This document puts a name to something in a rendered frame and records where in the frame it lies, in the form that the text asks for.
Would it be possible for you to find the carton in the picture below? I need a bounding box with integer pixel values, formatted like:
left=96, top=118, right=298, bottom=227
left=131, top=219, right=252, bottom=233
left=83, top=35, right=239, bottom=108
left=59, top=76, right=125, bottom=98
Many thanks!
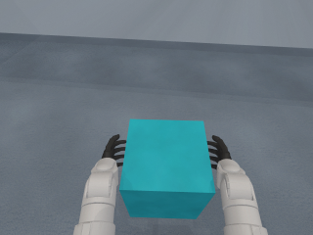
left=119, top=118, right=216, bottom=219

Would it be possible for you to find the robot left hand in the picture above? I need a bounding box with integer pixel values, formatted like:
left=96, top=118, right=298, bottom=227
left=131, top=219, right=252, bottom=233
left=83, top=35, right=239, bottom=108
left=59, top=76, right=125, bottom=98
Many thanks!
left=102, top=134, right=127, bottom=167

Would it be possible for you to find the left robot forearm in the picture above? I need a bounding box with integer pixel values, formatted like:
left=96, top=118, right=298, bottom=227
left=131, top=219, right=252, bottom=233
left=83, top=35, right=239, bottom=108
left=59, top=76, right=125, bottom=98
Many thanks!
left=73, top=158, right=118, bottom=235

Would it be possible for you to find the right robot forearm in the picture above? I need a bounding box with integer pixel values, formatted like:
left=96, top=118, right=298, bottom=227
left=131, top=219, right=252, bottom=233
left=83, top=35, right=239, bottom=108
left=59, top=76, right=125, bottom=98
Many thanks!
left=216, top=159, right=268, bottom=235

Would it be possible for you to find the robot right hand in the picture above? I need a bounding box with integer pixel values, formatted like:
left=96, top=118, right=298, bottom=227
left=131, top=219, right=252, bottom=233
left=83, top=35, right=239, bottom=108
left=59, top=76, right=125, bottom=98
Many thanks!
left=206, top=135, right=232, bottom=169

